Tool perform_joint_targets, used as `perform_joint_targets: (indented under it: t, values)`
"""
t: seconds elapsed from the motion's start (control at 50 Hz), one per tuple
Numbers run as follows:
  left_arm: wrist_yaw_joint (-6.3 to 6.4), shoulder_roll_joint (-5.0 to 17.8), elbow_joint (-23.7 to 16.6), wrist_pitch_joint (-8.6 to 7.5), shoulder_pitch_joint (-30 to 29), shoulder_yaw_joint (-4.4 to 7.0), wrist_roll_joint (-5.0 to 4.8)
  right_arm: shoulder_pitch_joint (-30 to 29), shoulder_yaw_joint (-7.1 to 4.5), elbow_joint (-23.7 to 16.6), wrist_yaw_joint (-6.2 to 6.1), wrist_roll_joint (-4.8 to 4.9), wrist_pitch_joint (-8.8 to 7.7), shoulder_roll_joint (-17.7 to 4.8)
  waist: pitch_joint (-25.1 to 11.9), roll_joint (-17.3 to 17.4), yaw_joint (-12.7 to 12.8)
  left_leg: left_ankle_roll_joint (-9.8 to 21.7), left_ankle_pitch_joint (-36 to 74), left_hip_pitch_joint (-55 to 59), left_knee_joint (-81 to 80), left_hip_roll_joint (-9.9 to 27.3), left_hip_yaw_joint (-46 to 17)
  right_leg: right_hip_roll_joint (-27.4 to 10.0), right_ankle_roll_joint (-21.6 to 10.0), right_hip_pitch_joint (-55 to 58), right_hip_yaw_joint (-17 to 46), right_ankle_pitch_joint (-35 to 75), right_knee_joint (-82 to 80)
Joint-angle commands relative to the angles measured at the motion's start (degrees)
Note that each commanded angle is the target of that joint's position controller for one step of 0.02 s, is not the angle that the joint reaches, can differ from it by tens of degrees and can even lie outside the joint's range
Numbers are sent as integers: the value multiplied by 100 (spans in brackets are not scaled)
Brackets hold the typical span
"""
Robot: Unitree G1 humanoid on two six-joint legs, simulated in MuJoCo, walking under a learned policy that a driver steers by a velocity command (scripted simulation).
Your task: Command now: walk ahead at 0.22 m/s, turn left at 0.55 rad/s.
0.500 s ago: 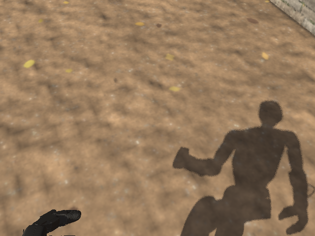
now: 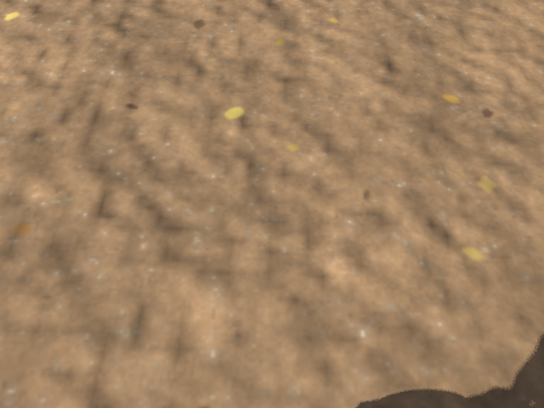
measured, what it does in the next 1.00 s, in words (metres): walks ahead, turning left: left foot, then right foot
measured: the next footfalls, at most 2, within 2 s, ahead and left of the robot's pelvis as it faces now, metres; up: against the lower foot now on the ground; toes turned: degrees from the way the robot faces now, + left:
left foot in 0.04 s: +0.20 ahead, +0.10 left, +0.00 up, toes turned +4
right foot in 0.50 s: +0.22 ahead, -0.12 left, +0.00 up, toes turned +20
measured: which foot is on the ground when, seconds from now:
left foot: up 0.00-0.02, down 0.04-0.52, up 0.54-0.80, down 0.82-1.00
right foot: down 0.00-0.04, up 0.06-0.48, down 0.50-1.00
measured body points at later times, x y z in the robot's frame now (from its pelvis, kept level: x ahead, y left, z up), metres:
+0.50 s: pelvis +0.12 -0.01 +0.00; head +0.15 +0.00 +0.45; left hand +0.18 +0.30 -0.10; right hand +0.35 -0.24 -0.09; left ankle +0.16 +0.10 -0.73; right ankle +0.19 -0.13 -0.73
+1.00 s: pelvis +0.12 +0.00 +0.00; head +0.13 +0.00 +0.45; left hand +0.15 +0.28 -0.12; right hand +0.33 -0.20 -0.10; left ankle +0.06 +0.11 -0.73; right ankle +0.19 -0.13 -0.73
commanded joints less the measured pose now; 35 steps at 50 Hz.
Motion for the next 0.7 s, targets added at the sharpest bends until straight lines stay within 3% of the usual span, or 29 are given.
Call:
perform_joint_targets:
  t: [0.02, 0.04, 0.06, 0.08, 0.1, 0.12, 0.14, 0.16, 0.18, 0.22, 0.26, 0.3, 0.38, 0.44, 0.48, 0.5, 0.52, 0.54, 0.56, 0.58, 0.6, 0.62, 0.66, 0.7]
  values:
    - [82, 1143, -441, 63, -522, 290, -161, 919, -341, -247, 31, -28, -13, -810, -626, -604, -809, 355, -216, 1425, -477, -516, 367, -1319, -563, -189, 273, 5302, 1481]
    - [66, 978, -434, 61, -378, 231, -116, 1515, -488, -104, -74, -42, -7, -1124, -980, -220, -1087, 559, 793, 2481, -941, -609, 194, -969, -263, -692, 166, 4464, 2735]
    - [6, 337, -570, 36, 124, 31, 274, 1529, -572, -165, -231, -34, 37, -1706, -1441, 1324, -631, 1101, 3773, 4059, -446, 726, -1511, -370, 118, -2431, 201, -213, 4654]
    - [-71, 411, -676, -12, 526, -55, 252, 1226, -524, -524, -196, -140, -17, -1843, -2600, 1515, -434, 2453, 3306, 5085, -956, 1914, -4111, 508, 346, -3724, 1325, -2310, 6334]
    - [-110, 910, -628, -20, 13, 64, 76, 1118, -439, -648, -128, -89, -28, -1421, -2665, 379, -839, 2195, 2507, 4799, -1297, 1631, -3616, 159, 227, -3898, 2008, -1782, 6451]
    - [-86, 872, -800, 1, -416, 50, -12, 845, -374, -630, -130, -24, -53, -1202, -1964, 188, -740, 1895, 1810, 4173, -1395, 1343, -2987, 4, 135, -4105, 1914, -1251, 6134]
    - [-6, 781, -735, 55, -502, 40, 65, 612, -329, -601, -162, 44, -39, -1031, -1385, -210, -562, 1604, 1363, 3413, -1512, 1054, -2560, -209, 156, -4077, 1886, -897, 5676]
    - [58, 843, -747, 127, -523, 66, 127, 415, -297, -630, -213, 40, -6, -927, -1144, -78, -421, 1495, 1138, 2775, -1631, 914, -2357, -320, 164, -3815, 1927, -663, 5270]
    - [65, 853, -742, 197, -472, 79, 130, 319, -289, -680, -243, -40, 27, -928, -1049, 97, -296, 1421, 1015, 2281, -1757, 763, -2242, -302, 161, -3437, 1903, -525, 5038]
    - [88, 696, -703, 248, -346, 46, 159, 243, -326, -725, -291, -110, 45, -1006, -1083, 219, -210, 1410, 1297, 1906, -1794, 613, -2044, -166, 236, -3122, 1807, -392, 4485]
    - [118, 599, -717, 270, -447, 9, 175, 312, -368, -714, -367, -71, 76, -1100, -1184, 220, -256, 1399, 1228, 1875, -1752, 556, -2030, -85, 334, -3073, 1834, -230, 3961]
    - [118, 574, -748, 307, -594, -8, 162, 277, -383, -741, -438, -25, 146, -1124, -1226, 287, -311, 1296, 417, 1803, -1768, 460, -2108, -38, 389, -3000, 1900, 90, 3567]
    - [75, 574, -853, 299, -884, -6, 121, 221, -379, -783, -479, -31, 259, -1081, -983, 559, -431, 1104, -1032, 1579, -1844, 283, -2431, 95, 378, -2776, 1959, 320, 2807]
    - [7, 606, -856, 215, -813, 4, 97, 290, -330, -761, -449, -45, 302, -963, -1031, 719, -499, 1044, -751, 1844, -1575, 368, -2612, 83, 271, -2469, 1869, 236, 2194]
    - [-63, 538, -806, 154, -579, 8, 113, 241, -265, -745, -445, -2, 341, -855, -1016, 714, -331, 864, -479, 1787, -1258, 252, -2591, 93, 86, -1832, 1691, 793, 1123]
    - [-80, 645, -815, 137, -519, 39, 180, 445, -218, -676, -448, 10, 346, -728, -952, 532, -325, 620, -739, 1587, -1020, 42, -2450, -176, -83, -1408, 1872, 1221, 552]
    - [-65, 1029, -905, 149, -515, 98, 308, 713, -133, -659, -445, -65, 333, -452, -974, -521, -518, 239, -1962, 1131, -3, -517, -1799, -1296, -489, -1012, 2960, 1708, 91]
    - [-62, 1246, -831, 188, -653, 150, 432, 613, -200, -837, -442, -8, 276, -624, -572, -1885, -670, -47, -3088, 470, 721, -1174, -902, -2046, -1408, -1405, 4071, 2315, -148]
    - [-50, 968, -977, 160, -800, 95, 405, 482, -314, -757, -460, -91, 228, -1043, -571, -1485, -442, -264, -3228, 489, 1801, -935, -1118, -2128, -1704, -1573, 4215, 2273, -198]
    - [-28, 902, -996, 153, -891, 84, 314, 493, -391, -649, -455, -26, 241, -1164, -549, -1137, -461, -341, -2996, 401, 2365, -970, -1137, -1880, -1564, -1498, 3808, 2305, -80]
    - [-15, 847, -1006, 154, -1014, 66, 220, 634, -378, -491, -480, -20, 300, -1012, -543, -900, -541, -450, -2796, 390, 2616, -936, -1132, -1592, -1350, -1402, 3397, 2302, 38]
    - [-10, 738, -991, 153, -1069, 29, 132, 669, -342, -452, -496, -49, 352, -876, -494, -903, -531, -543, -2595, 317, 2735, -886, -1167, -1496, -1279, -1291, 3204, 2469, 120]
    - [-15, 521, -926, 202, -1067, -52, 127, 655, -216, -401, -478, -17, 386, -501, -508, -966, -546, -666, -2405, 645, 2211, -792, -916, -1147, -1178, -1260, 2663, 2762, 189]
    - [-21, 510, -874, 267, -1017, -50, 140, 418, -95, -451, -445, -18, 360, -255, -630, -1220, -409, -722, -2349, 1124, 1055, -546, -506, -952, -1104, -1076, 2375, 2893, 320]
